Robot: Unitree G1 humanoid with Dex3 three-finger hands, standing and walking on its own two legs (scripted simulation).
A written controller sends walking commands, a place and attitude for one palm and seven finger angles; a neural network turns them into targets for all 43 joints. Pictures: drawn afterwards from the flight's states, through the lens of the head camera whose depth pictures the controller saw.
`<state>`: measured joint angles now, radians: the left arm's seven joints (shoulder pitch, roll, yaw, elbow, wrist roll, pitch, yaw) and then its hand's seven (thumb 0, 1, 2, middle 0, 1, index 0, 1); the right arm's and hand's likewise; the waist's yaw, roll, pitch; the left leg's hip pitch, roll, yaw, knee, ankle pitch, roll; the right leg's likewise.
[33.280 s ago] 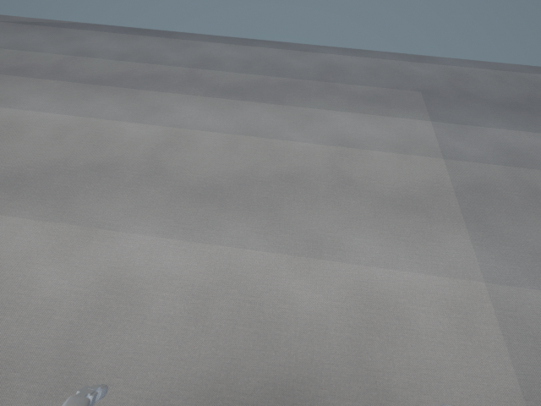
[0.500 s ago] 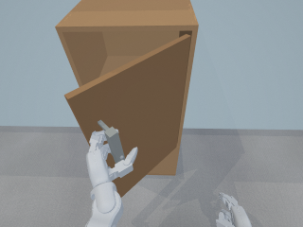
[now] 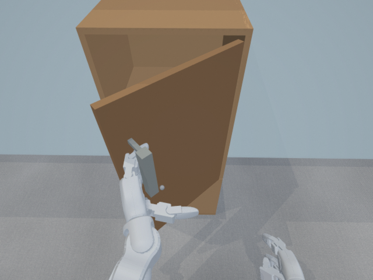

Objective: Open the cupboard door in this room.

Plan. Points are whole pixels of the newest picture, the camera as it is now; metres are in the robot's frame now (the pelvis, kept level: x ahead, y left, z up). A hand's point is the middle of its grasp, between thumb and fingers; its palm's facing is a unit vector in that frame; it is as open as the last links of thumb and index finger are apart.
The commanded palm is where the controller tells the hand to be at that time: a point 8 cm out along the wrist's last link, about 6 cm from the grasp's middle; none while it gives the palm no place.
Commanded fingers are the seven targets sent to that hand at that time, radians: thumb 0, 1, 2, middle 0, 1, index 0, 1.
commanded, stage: slide the hand sideways off the handle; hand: left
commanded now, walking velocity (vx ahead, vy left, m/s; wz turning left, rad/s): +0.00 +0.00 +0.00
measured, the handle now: (142, 168) +0.33 +0.12 +0.08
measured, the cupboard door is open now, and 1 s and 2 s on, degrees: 43 48 48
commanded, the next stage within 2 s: draw the hand back to the body in 1.28 s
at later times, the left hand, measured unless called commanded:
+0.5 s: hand (166, 208) +0.24 +0.06 +0.08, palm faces -0.02 -1.00 +0.00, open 16.3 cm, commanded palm +0.20 +0.12 +0.08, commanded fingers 0.00 -0.50 0.30 -0.15 -0.30 -0.15 -0.30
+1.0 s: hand (139, 229) +0.20 +0.10 +0.08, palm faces -0.01 -1.00 -0.03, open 16.1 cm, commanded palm +0.16 +0.16 +0.08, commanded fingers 0.00 -0.50 0.30 -0.15 -0.30 -0.15 -0.30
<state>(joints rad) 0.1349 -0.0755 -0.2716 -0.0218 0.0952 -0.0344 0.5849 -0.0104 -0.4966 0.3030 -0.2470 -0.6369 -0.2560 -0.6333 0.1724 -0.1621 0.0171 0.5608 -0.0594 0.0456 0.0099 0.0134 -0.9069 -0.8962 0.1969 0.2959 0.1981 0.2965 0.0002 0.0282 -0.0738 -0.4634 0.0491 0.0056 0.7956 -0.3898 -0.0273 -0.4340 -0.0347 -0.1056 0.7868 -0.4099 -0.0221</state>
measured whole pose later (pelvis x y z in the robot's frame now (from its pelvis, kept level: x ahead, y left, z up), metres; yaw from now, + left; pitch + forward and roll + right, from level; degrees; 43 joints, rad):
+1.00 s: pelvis +0.01 -0.01 -0.01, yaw -1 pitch +6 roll +0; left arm 0.56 0.12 -0.11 -0.32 -0.09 -0.23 -0.02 -0.01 -0.50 0.30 -0.21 -0.33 -0.20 -0.32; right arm 0.26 -0.21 0.02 0.45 0.00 -0.09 -0.02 0.01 -0.91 -0.90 0.20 0.30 0.20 0.30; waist 0.01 0.03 -0.07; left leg -0.53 0.06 0.01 0.86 -0.43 -0.04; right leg -0.51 -0.03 -0.10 0.87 -0.45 -0.03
